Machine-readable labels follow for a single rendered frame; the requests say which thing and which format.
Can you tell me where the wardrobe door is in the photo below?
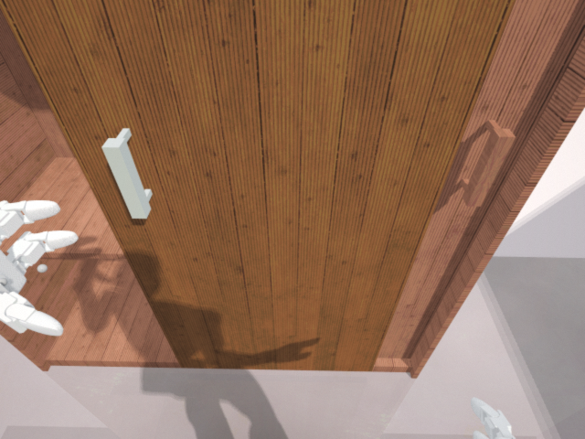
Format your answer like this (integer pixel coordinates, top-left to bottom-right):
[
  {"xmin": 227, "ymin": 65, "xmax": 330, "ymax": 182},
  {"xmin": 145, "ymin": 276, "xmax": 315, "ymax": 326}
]
[
  {"xmin": 0, "ymin": 0, "xmax": 516, "ymax": 371},
  {"xmin": 378, "ymin": 0, "xmax": 585, "ymax": 359}
]

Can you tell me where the handle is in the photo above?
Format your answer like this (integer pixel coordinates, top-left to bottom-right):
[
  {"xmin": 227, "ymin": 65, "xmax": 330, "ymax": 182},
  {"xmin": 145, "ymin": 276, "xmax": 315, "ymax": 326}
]
[
  {"xmin": 463, "ymin": 128, "xmax": 516, "ymax": 207},
  {"xmin": 101, "ymin": 128, "xmax": 153, "ymax": 219}
]

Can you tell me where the left robot hand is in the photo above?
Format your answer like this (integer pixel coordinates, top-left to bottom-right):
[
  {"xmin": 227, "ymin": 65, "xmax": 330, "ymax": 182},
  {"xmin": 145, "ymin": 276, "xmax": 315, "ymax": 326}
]
[{"xmin": 0, "ymin": 200, "xmax": 79, "ymax": 336}]

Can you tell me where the right robot hand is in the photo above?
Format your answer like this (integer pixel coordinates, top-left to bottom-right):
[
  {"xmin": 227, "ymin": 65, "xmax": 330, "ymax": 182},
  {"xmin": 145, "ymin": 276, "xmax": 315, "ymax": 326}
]
[{"xmin": 471, "ymin": 397, "xmax": 516, "ymax": 439}]

